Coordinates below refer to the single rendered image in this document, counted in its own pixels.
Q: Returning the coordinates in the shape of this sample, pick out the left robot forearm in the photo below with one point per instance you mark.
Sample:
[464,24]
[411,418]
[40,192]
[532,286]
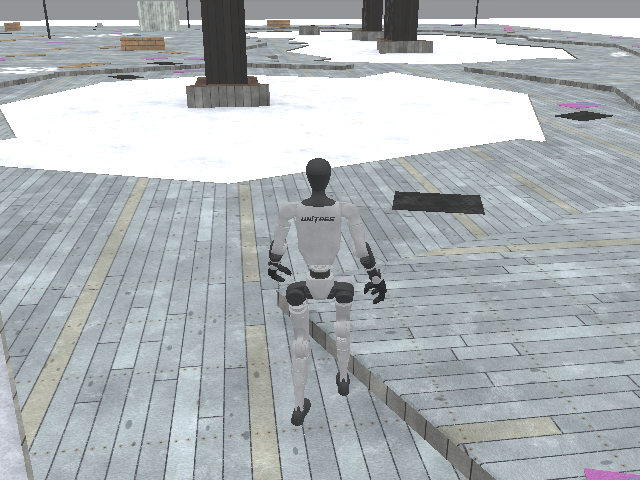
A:
[274,259]

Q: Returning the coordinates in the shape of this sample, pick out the robot torso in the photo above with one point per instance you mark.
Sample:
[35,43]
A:
[319,236]

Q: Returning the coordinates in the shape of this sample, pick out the robot right foot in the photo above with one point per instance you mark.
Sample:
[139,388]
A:
[343,387]

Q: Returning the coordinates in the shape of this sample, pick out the right robot hand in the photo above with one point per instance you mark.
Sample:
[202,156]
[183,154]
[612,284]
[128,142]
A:
[381,288]

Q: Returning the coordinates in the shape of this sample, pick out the left robot hand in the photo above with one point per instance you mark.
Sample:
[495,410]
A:
[276,277]

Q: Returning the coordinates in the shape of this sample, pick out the robot right upper arm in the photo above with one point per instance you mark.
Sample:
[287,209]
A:
[351,212]

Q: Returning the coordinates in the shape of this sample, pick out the robot left upper arm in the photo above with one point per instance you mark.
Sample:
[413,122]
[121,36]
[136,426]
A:
[287,212]

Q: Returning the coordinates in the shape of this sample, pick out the right robot forearm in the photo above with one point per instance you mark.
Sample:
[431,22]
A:
[371,267]

